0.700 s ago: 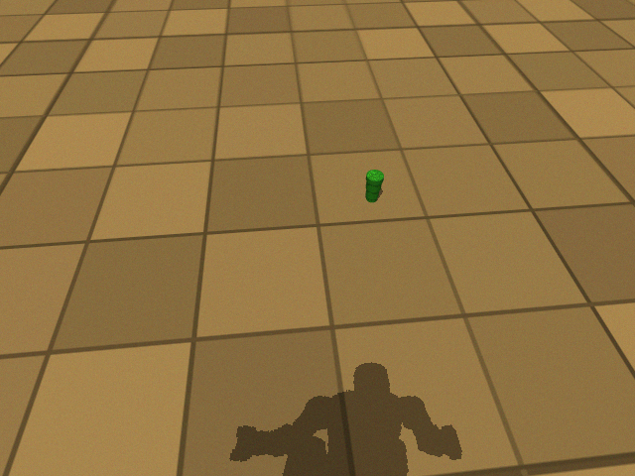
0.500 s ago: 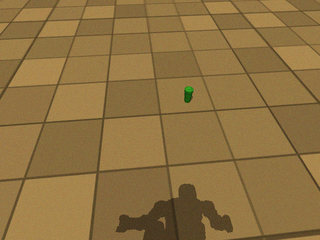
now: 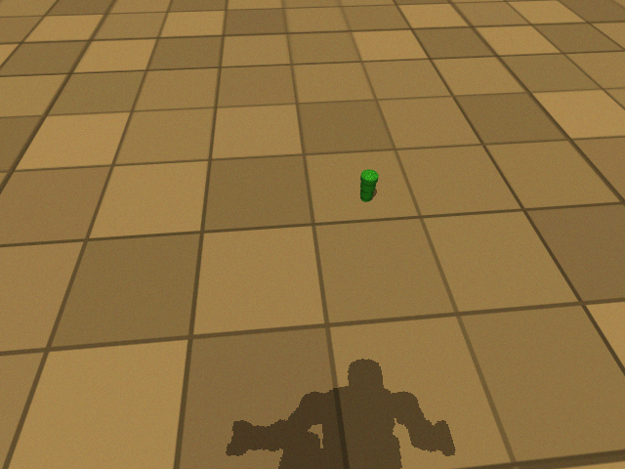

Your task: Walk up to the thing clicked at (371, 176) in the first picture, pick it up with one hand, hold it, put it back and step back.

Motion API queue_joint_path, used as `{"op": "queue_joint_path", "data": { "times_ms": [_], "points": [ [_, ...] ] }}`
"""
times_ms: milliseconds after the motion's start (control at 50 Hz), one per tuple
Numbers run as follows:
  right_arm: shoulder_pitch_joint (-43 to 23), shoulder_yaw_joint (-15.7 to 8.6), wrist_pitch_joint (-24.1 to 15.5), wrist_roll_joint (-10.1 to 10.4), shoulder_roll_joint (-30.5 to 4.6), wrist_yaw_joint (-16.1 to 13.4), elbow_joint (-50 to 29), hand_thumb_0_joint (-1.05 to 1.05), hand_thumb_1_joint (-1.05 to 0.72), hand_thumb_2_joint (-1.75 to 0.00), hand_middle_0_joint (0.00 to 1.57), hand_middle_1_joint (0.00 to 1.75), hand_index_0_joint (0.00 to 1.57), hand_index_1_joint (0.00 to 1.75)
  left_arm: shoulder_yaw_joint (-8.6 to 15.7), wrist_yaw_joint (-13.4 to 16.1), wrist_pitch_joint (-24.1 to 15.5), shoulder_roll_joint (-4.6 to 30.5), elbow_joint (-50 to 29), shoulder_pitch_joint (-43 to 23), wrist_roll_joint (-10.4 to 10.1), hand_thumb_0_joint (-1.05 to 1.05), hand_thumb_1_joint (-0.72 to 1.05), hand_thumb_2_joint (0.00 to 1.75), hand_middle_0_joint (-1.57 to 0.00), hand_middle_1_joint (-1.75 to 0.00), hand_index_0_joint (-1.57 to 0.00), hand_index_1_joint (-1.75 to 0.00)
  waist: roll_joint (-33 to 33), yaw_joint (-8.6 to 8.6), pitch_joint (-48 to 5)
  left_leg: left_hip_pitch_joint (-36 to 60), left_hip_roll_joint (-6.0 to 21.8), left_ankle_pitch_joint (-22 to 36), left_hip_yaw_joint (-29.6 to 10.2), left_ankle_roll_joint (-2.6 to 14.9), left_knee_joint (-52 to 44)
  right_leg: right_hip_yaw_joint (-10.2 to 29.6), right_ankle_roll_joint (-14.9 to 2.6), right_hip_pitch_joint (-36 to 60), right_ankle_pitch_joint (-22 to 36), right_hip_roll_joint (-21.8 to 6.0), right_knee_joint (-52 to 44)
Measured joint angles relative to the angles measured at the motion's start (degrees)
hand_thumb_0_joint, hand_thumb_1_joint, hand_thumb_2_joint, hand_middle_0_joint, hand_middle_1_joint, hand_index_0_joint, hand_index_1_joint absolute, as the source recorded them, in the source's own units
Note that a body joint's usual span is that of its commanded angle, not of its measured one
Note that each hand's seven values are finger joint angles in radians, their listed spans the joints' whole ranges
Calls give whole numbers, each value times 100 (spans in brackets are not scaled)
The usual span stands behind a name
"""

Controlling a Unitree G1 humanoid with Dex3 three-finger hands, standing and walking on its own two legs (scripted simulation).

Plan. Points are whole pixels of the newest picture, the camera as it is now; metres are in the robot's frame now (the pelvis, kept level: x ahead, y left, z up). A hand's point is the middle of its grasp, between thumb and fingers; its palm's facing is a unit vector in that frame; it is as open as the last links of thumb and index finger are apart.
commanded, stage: stand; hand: left
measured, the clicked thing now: (367, 187) +1.32 -0.25 -0.71
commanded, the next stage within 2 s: walk up in 0.42 s
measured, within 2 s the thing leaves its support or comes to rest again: neither
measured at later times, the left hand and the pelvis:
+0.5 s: hand out of the picture +0.08 +0.26 -0.16, palm faces -0.06 -0.95 -0.32, open 7.4 cm; pelvis +0.00 +0.00 +0.00, yaw -3 degrees
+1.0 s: hand (209, 407) +0.23 +0.17 -0.15, palm faces -0.20 -0.92 -0.34, open 7.4 cm; pelvis +0.15 -0.09 -0.01, yaw -13 degrees
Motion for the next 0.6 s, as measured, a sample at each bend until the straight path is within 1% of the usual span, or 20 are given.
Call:
{"op": "queue_joint_path", "data": {
  "times_ms": [420,440,460,480,500,540,560,600],
  "points": [
    [12,0,6,-10,3,7,-10,0,-90,-90,20,30,20,30,-10,9,-8,20,-18,27,5,0,90,90,-20,-30,-20,-30,-30,-7,-24,-4,-22,6,0,28,-8,0,31,27,36,-22,-69],
    [40,-52,-3,-46,6,43,-64,0,-90,-90,20,30,20,30,54,-47,15,26,-104,84,37,0,90,90,-20,-30,-20,-30,-37,9,-39,-49,-18,-133,36,70,88,37,2,-50,-127,-13,71],
    [87,-123,-55,-88,6,88,-148,0,-90,-90,21,30,20,30,125,-122,28,53,-209,184,72,0,90,90,-20,-30,-20,-30,-61,30,-68,-94,-16,-340,105,126,222,104,-50,-193,-472,-7,369],
    [145,-198,-124,-116,-2,121,-256,1,-90,-90,21,30,20,30,188,-196,58,92,-287,282,101,0,90,90,-20,-30,-20,-30,-80,37,-103,-119,-6,-427,185,166,299,135,-87,-418,-805,-5,857],
    [211,-269,-197,-135,-26,142,-381,0,-90,-90,21,30,20,30,241,-256,105,132,-347,360,133,0,90,90,-20,-30,-20,-30,-72,16,-128,-135,28,-367,254,202,328,134,-100,-705,-1031,8,1457],
    [352,-368,-318,-152,-79,149,-577,0,-90,-90,21,30,20,30,314,-355,155,254,-437,460,161,0,90,90,-20,-30,-20,-30,-103,-50,-128,-106,70,-343,362,203,337,184,-114,-1249,-1153,-43,2473],
    [436,-399,-348,-164,-111,149,-639,0,-90,-90,21,30,20,30,349,-402,159,324,-489,502,156,0,90,90,-20,-30,-20,-30,-139,-71,-124,-51,79,-381,409,184,309,212,-108,-1450,-1145,-115,2750],
    [591,-460,-347,-203,-219,169,-695,0,-90,-90,21,30,20,30,416,-503,143,428,-603,593,142,0,90,90,-20,-30,-20,-30,-146,-71,-114,114,148,-455,507,127,246,190,-75,-1686,-1130,-292,2833]
  ]
}}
